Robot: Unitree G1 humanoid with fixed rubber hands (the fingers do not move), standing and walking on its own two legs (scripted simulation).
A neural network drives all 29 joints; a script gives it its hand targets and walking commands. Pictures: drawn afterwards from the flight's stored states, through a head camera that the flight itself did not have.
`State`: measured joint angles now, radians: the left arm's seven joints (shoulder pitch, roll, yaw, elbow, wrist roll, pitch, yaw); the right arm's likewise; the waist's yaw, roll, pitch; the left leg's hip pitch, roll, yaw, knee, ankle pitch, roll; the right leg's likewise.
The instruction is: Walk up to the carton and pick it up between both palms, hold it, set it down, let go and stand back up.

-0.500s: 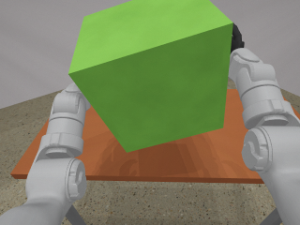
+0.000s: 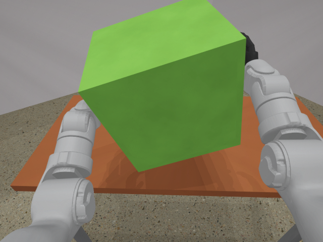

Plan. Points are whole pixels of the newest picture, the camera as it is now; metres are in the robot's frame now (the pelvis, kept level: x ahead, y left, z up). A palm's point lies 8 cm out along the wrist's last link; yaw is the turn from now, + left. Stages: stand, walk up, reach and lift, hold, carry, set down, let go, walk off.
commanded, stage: set down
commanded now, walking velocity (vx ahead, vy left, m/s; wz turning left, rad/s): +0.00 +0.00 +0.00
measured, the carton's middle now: (167, 88) +0.45 +0.02 +0.21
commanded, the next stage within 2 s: none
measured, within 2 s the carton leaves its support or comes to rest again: neither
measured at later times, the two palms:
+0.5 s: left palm (97, 104) +0.42 +0.21 +0.18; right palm (241, 72) +0.47 -0.16 +0.26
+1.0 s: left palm (99, 109) +0.42 +0.21 +0.17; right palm (240, 76) +0.47 -0.16 +0.24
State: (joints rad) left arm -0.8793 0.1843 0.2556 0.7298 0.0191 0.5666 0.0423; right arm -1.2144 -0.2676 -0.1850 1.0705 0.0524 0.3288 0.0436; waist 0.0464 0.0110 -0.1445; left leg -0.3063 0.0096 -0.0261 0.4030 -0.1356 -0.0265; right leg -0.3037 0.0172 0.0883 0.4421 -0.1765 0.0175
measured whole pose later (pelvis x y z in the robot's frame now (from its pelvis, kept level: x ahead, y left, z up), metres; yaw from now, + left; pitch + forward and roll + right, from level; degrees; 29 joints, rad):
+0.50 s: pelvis +0.02 +0.00 +0.00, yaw +0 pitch +3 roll +0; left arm -0.88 0.18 0.28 0.76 0.02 0.48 0.06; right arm -1.17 -0.26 -0.20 1.08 0.04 0.23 0.06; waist 0.05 0.01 -0.12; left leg -0.31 0.01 -0.03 0.40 -0.16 -0.03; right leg -0.30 0.02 0.09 0.44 -0.20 0.02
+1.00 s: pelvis +0.02 +0.00 +0.00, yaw +0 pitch +4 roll +0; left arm -0.88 0.16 0.31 0.84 0.02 0.39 0.06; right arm -1.15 -0.25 -0.22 1.08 -0.01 0.20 0.08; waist 0.05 0.01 -0.11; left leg -0.31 0.01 -0.03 0.40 -0.16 -0.03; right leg -0.30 0.02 0.09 0.44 -0.20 0.02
